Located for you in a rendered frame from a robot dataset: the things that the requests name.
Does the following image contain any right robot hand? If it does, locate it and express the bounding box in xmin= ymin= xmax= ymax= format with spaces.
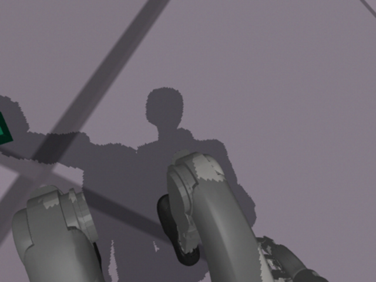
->
xmin=256 ymin=236 xmax=307 ymax=282

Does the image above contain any carton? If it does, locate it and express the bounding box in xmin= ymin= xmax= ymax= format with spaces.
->
xmin=0 ymin=112 xmax=13 ymax=145

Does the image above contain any right robot arm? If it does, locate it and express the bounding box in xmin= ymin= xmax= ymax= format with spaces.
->
xmin=293 ymin=269 xmax=328 ymax=282

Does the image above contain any right robot foot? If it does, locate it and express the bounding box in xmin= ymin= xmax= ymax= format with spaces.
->
xmin=157 ymin=194 xmax=200 ymax=266

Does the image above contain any left robot foot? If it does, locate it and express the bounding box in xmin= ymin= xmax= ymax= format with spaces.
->
xmin=93 ymin=242 xmax=102 ymax=272

